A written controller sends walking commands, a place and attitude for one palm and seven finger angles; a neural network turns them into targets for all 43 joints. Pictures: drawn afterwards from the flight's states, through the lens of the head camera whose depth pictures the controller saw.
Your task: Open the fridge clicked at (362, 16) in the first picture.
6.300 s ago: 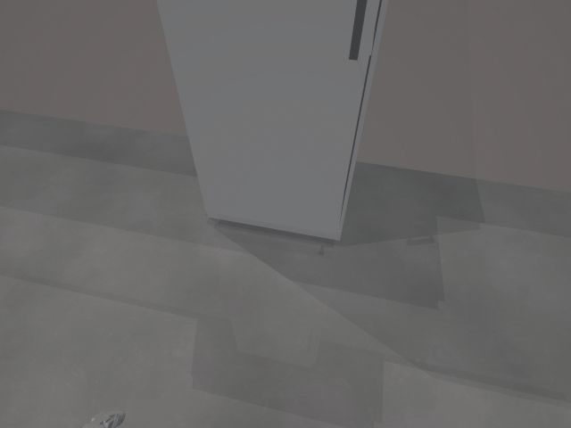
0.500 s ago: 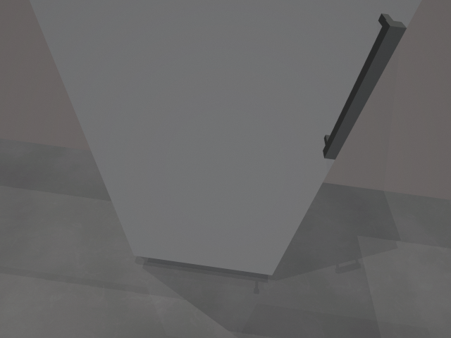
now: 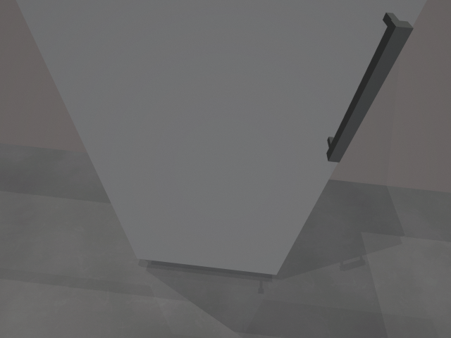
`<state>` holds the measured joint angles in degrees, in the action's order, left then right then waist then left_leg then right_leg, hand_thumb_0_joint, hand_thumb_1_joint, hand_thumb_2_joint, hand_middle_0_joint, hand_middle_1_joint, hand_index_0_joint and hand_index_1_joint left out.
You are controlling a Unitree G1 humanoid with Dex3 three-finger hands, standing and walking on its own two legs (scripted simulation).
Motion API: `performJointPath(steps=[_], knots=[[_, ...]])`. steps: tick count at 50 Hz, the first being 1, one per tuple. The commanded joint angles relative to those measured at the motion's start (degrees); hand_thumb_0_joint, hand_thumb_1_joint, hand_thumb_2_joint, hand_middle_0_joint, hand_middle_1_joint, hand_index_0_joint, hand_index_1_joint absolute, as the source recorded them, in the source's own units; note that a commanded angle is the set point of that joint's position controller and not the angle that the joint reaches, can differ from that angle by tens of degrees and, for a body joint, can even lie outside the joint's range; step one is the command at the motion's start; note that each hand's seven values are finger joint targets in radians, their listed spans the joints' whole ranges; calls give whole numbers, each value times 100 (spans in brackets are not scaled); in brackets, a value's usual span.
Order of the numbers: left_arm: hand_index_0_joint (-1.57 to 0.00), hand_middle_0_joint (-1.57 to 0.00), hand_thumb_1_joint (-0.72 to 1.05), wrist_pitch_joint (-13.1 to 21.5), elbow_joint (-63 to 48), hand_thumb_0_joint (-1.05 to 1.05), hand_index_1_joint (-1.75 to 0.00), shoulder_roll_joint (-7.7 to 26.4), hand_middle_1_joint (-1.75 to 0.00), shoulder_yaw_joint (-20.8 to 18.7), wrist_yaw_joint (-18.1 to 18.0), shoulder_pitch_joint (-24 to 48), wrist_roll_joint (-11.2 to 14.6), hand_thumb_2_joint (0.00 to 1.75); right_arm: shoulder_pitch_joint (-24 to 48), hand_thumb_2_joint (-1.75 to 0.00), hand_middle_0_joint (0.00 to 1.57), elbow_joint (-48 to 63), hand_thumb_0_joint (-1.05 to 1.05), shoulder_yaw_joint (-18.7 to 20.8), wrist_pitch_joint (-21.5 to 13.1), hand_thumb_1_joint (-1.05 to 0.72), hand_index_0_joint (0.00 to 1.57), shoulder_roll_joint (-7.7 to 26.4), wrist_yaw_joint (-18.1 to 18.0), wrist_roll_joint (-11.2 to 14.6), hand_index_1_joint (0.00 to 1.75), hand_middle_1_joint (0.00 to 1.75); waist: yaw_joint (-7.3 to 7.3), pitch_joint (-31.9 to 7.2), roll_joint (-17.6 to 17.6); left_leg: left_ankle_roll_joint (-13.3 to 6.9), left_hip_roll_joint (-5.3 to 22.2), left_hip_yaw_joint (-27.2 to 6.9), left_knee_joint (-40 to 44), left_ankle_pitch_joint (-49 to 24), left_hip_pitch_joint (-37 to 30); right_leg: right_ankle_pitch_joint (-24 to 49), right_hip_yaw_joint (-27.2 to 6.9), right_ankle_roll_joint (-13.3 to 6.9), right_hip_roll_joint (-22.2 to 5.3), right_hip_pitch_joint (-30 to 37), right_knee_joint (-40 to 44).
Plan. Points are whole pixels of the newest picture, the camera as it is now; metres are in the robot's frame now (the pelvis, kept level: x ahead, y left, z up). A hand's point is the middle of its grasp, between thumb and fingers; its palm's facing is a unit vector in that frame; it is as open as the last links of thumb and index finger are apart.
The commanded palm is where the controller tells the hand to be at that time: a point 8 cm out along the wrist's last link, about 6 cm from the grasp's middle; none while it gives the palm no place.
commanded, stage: look again from close up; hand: right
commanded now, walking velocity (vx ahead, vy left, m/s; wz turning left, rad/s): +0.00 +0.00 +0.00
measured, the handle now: (357, 98) +0.46 -0.18 +0.22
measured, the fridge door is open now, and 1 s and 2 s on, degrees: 0 0 0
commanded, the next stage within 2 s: raise the hand to about handle height in 0.62 s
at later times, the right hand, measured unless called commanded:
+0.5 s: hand out of the picture +0.00 -0.17 -0.17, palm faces +0.05 +0.98 -0.21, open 7.4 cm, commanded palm none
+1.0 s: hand (348, 287) +0.21 -0.18 +0.04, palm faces +0.12 +0.99 -0.03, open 7.8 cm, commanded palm +0.11 -0.24 -0.02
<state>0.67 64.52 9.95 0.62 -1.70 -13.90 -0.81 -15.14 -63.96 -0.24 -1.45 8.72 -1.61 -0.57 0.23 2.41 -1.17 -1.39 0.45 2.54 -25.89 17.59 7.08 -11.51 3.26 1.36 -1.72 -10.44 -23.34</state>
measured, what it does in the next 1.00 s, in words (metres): stands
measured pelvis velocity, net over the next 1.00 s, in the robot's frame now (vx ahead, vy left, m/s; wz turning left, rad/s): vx -0.02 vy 0.00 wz -0.01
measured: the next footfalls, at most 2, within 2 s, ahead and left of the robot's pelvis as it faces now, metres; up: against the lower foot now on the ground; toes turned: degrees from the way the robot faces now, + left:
none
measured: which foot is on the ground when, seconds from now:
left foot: down 0.00-1.00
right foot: down 0.00-1.00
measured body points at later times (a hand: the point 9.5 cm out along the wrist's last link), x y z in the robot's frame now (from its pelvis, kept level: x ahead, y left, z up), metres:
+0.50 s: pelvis +0.01 +0.01 +0.00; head +0.02 +0.02 +0.45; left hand +0.02 +0.23 -0.17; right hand +0.00 -0.22 -0.15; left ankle -0.04 +0.10 -0.74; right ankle +0.01 -0.14 -0.74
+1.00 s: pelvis -0.02 +0.00 -0.02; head -0.03 +0.01 +0.43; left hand +0.15 +0.25 -0.10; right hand +0.19 -0.23 +0.04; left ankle -0.04 +0.10 -0.74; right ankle +0.01 -0.14 -0.74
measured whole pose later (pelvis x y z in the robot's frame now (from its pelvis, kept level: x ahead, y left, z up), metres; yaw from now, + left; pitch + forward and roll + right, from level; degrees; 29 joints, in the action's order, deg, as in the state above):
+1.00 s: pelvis -0.02 +0.00 -0.02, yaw -1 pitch +4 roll -1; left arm 14.9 41.3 13.8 -1.5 -3.4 -10.8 0.9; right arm -18.0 -7.2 5.5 -24.1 9.2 4.8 12.3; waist -1.1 -5.5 -0.8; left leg -1.1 1.5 2.9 -42.1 23.4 22.4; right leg -17.0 2.4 0.9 -1.5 -25.7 -39.1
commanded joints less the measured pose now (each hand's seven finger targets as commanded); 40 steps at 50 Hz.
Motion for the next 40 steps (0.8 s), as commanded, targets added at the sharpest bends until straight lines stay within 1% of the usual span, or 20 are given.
performJointPath(steps=[1,4,5,8,10,16,19,20,21,24,27,29,30,33,35,36,37,38,39,40], knots=[[-20,-20,90,83,-135,0,-30,496,-30,-103,-3,-285,-3,90,-302,-90,20,173,0,122,-61,-90,20,720,-56,-20,30,30,-17,41,121,-81,638,-480,578,-1414,340,938,-383,-193,-422,227,242],[-20,-20,90,73,-100,0,-30,482,-30,-92,-2,-294,-9,90,-276,-90,20,166,0,125,-52,-90,20,725,-52,-17,30,30,-16,148,143,-87,633,-481,640,-1208,386,825,-397,-183,-415,168,299],[-20,-20,90,76,-100,0,-30,459,-30,-91,-2,-318,-6,90,-296,-90,20,164,0,126,-55,-90,20,724,-52,-29,30,30,-9,87,209,-80,616,-472,624,-1312,320,912,-401,-188,-420,201,276],[-20,-20,90,84,-73,0,-30,477,-30,-90,-8,-294,-5,90,-309,-90,20,152,0,128,-58,-90,20,730,-55,-13,30,30,3,44,126,-83,649,-453,626,-1411,285,995,-399,-186,-420,232,260],[-20,-20,90,85,-58,0,-30,434,-30,-89,-12,-339,-5,90,-335,-90,20,155,0,135,-64,-90,20,720,-61,-23,30,30,3,-38,233,-84,642,-426,604,-1597,181,1078,-400,-185,-424,255,229],[-20,-20,90,73,-26,0,-30,445,-30,-91,-18,-322,-2,90,-362,-90,20,138,0,135,-69,-90,20,713,-72,-20,30,30,2,36,241,-80,668,-419,624,-1799,186,1084,-367,-157,-419,254,215],[-20,-20,90,57,-23,0,-30,439,-30,-96,-21,-294,-2,90,-376,-90,20,116,0,128,-64,-90,20,716,-70,-11,30,30,-1,120,167,-87,671,-462,699,-1612,264,945,-366,-147,-413,246,234],[-20,-20,90,57,-18,0,-30,398,-30,-94,-20,-339,-3,90,-382,-90,20,130,0,132,-66,-90,20,710,-74,-25,30,30,-4,108,233,-81,651,-427,685,-1661,221,995,-374,-149,-419,236,223],[-20,-20,90,63,-14,0,-30,420,-30,-91,-21,-311,-2,90,-400,-90,20,124,0,132,-67,-90,20,703,-75,-19,30,30,9,92,151,-76,666,-438,683,-1762,204,1064,-364,-150,-416,259,208],[-20,-20,90,56,-3,0,-30,429,-30,-91,-24,-287,-2,90,-385,-90,20,109,0,131,-65,-90,20,715,-70,-10,30,30,4,138,157,-79,659,-448,722,-1585,256,958,-374,-139,-416,244,238],[-20,-20,90,56,-7,0,-30,413,-30,-89,-27,-296,-2,90,-415,-90,20,98,0,134,-67,-90,20,711,-73,-18,30,30,6,117,133,-71,672,-427,731,-1659,213,997,-364,-137,-422,250,236],[-20,-20,90,54,-14,0,-30,423,-30,-92,-27,-272,-2,90,-416,-90,20,97,0,134,-66,-90,20,702,-69,-14,30,30,4,137,145,-76,664,-455,769,-1556,245,935,-377,-131,-416,248,242],[-20,-20,90,57,-9,0,-30,388,-30,-94,-29,-300,-2,90,-437,-90,20,100,0,135,-68,-90,20,684,-72,-27,30,30,11,132,238,-68,655,-424,760,-1662,216,1009,-382,-142,-425,268,229],[-20,-20,90,59,-6,0,-30,431,-30,-91,-30,-287,-5,90,-423,-90,20,84,0,137,-68,-90,20,698,-70,-14,30,30,9,95,125,-70,666,-414,764,-1577,207,990,-384,-133,-428,273,253],[-20,-20,90,61,-3,0,-30,398,-30,-87,-31,-309,3,90,-439,-90,20,89,0,131,-65,-90,20,681,-68,-22,30,30,15,153,207,-61,640,-411,791,-1524,210,990,-408,-138,-425,252,257],[-20,-20,90,135,-441,0,-30,495,-30,-133,23,318,72,90,-1051,-90,20,-80,0,130,-205,-90,20,663,-299,-88,30,30,267,188,707,374,1089,-1081,726,-4859,219,598,-97,-46,-356,-379,-1328],[-20,-20,90,993,-2344,0,-30,1521,-30,-178,-277,63,329,90,3436,-89,20,8785,0,488,-1550,-88,20,1894,-131,1187,32,32,-516,-2556,-543,85,573,-586,50,-3786,-188,1267,-93,-398,200,1218,-260],[-20,-20,90,1444,-2093,0,-30,962,-30,-124,-450,429,206,90,897,-88,20,7209,0,676,-1249,-85,20,1576,-372,709,33,33,117,-2570,-1695,-82,147,-355,-183,-2438,-134,2030,86,-444,97,1685,-92],[-20,-20,90,1512,-1589,0,-30,964,-30,-153,-472,280,194,90,229,-87,21,5946,0,119,-1003,-83,21,626,-586,689,34,34,-125,-1834,-1371,-20,153,13,-71,-1717,262,1668,13,-306,-14,998,-226],[-20,-20,90,1519,-1853,0,-30,806,-30,-247,-383,-19,388,90,-964,-86,21,5472,0,-159,-460,-81,21,-125,-628,816,36,36,-130,-1196,-722,29,152,144,-78,-1335,464,1381,-308,-284,-45,366,-157]])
